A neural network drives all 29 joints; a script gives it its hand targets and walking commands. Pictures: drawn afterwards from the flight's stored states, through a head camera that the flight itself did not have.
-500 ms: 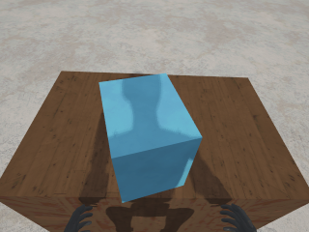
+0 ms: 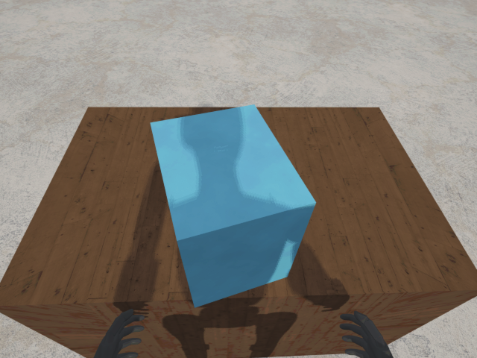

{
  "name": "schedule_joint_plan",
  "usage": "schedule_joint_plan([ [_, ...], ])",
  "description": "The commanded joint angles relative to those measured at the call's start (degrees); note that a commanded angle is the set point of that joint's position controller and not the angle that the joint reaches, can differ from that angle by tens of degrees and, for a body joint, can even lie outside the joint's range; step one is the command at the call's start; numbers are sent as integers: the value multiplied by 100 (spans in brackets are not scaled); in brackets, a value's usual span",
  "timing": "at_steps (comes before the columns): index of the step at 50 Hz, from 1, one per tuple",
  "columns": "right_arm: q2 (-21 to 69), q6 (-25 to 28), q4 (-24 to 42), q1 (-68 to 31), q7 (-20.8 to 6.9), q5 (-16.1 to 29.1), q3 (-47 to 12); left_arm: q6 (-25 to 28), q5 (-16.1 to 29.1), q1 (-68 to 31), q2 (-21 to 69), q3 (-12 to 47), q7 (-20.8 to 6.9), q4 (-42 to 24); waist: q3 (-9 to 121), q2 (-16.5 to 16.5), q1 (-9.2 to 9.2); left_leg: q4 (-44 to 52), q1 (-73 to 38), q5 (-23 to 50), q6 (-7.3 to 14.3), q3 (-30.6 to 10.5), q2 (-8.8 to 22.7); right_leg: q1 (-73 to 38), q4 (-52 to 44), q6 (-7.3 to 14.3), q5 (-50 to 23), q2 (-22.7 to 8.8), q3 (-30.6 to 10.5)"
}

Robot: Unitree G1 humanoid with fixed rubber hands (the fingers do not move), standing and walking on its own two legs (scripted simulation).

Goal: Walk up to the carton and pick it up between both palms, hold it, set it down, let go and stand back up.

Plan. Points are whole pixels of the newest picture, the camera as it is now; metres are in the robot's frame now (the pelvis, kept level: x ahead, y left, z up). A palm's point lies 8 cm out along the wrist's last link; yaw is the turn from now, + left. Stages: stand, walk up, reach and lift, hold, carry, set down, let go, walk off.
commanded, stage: let go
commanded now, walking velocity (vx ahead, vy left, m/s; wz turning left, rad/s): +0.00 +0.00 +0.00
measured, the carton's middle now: (224, 206) +0.40 +0.04 +0.00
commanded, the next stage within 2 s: stand in 0.34 s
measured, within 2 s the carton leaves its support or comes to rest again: neither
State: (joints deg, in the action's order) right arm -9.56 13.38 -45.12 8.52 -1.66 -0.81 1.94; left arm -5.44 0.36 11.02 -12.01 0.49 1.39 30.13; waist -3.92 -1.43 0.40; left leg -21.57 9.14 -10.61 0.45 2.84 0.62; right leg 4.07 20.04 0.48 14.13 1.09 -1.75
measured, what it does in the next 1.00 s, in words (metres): stands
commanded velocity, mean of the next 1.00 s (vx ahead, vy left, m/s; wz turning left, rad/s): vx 0.00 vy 0.00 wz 0.00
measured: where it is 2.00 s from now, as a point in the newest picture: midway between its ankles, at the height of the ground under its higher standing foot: outside the picture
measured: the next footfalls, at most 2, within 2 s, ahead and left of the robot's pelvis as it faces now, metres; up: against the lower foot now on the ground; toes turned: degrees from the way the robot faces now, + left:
none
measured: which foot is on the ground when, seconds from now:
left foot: down 0.00-1.00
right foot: down 0.00-1.00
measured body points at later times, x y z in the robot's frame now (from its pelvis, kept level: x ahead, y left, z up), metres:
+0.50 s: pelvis +0.00 -0.01 -0.01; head -0.01 +0.00 +0.44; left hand +0.13 +0.23 -0.11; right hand +0.13 -0.25 -0.11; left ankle +0.01 +0.11 -0.75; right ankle -0.03 -0.12 -0.75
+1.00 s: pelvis -0.04 +0.01 -0.01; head -0.06 +0.03 +0.44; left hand -0.01 +0.26 -0.16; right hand -0.03 -0.24 -0.14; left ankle +0.01 +0.11 -0.75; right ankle -0.03 -0.12 -0.75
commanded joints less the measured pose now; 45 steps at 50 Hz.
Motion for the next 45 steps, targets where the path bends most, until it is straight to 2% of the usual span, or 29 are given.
schedule_joint_plan([
  [1,-804,260,607,-368,-11,64,172,252,-49,-395,-521,-221,40,-709,932,247,15,-84,-1874,1803,-254,-8,39,1187,-471,62,-1143,62,384],
  [13,-745,137,793,-407,12,-7,180,153,-13,-624,-565,-218,37,-715,706,146,-12,51,-1611,1101,-168,83,25,1259,-479,26,-853,-21,305],
  [14,-867,99,1219,-246,28,12,333,187,104,-485,-373,-181,-13,-792,796,-37,229,-173,-1184,998,-269,131,-127,985,-306,-25,-789,-74,229],
  [15,-865,69,1251,-225,51,5,305,175,104,-558,-467,-193,-35,-774,788,63,121,-132,-1241,837,-265,144,-114,1066,-267,-22,-851,-77,223],
  [17,-819,1,1295,-188,76,10,290,157,95,-581,-525,-220,-64,-796,723,80,120,-181,-1180,784,-260,144,-115,1156,-262,-18,-782,-98,216],
  [18,-1093,-472,607,463,252,15,248,558,-212,317,-848,-416,2,140,1269,73,-12,-591,-548,2035,118,-510,571,515,212,-6,-1619,-541,-331],
  [19,-1102,-653,696,558,276,11,244,635,-193,517,-864,-431,-16,221,1260,-10,16,-548,-428,1841,169,-529,622,293,206,-30,-1603,-623,-397],
  [20,-1082,-731,756,563,286,13,221,730,-181,361,-911,-429,-29,205,1225,-47,-16,-578,-464,2023,205,-574,667,291,290,-31,-1936,-687,-443],
  [21,-1008,-800,744,526,289,48,180,788,-122,261,-826,-397,-53,213,1173,-122,-6,-554,-390,1965,174,-548,654,430,209,-35,-1801,-664,-427],
  [25,-1057,-931,651,707,295,32,139,840,-119,258,-760,-342,-102,446,571,28,-110,-478,-108,1292,88,-563,629,791,-52,-2,-1232,-632,-464],
  [31,-1155,-957,486,938,299,31,113,865,-124,461,-847,-321,-116,776,342,188,-104,-328,43,997,99,-664,611,814,-184,5,-747,-614,-474],
  [38,-1206,-1002,213,1337,319,43,58,827,-120,750,-894,-267,-91,1171,202,194,-84,-142,234,495,96,-738,564,788,-224,0,-103,-563,-446],
  [45,-1211,-1069,-42,1675,325,42,14,752,-114,986,-878,-190,-73,1541,-172,203,-82,157,683,-558,79,-894,521,961,-179,-20,563,-500,-402],
])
